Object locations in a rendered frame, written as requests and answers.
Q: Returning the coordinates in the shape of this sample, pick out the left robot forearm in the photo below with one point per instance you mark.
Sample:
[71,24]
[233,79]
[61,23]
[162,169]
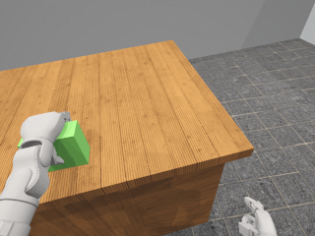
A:
[28,181]

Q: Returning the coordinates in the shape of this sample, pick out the left robot hand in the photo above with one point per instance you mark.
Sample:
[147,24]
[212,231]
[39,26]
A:
[48,126]

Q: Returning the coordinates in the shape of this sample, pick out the sponge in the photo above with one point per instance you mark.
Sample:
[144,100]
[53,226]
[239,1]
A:
[71,145]

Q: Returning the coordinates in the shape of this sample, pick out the table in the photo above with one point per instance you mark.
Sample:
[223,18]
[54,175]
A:
[158,137]

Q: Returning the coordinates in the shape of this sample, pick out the right robot hand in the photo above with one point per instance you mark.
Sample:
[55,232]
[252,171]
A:
[260,224]

